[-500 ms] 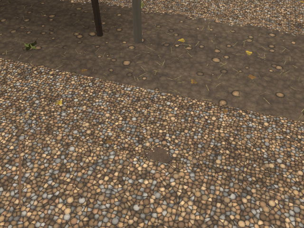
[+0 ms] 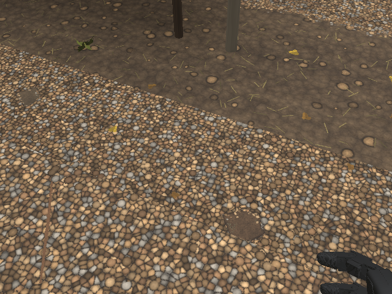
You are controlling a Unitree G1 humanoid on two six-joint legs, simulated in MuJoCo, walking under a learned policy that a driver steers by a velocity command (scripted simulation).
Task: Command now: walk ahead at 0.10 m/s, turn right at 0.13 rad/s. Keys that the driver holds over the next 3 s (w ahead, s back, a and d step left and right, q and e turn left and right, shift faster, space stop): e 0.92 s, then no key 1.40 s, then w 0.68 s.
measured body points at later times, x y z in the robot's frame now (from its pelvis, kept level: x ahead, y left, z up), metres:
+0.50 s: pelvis +0.10 +0.00 -0.10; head +0.11 -0.02 +0.35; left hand +0.35 +0.21 -0.17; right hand +0.12 -0.30 -0.23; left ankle +0.15 +0.10 -0.84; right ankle +0.12 -0.13 -0.80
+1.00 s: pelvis +0.12 -0.04 -0.11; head +0.14 -0.07 +0.34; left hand +0.37 +0.15 -0.19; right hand +0.19 -0.36 -0.20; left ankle +0.27 +0.08 -0.80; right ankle +0.09 -0.12 -0.84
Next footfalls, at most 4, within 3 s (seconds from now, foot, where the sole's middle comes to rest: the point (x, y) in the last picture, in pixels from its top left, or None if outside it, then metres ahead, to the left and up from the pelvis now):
0.06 left None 0.19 0.10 -0.87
0.56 right None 0.13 -0.17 -0.87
1.08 left None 0.27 0.05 -0.87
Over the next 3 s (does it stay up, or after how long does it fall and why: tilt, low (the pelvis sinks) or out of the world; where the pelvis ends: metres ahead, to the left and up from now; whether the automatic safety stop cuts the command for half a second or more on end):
stays up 0.37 -0.16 -0.12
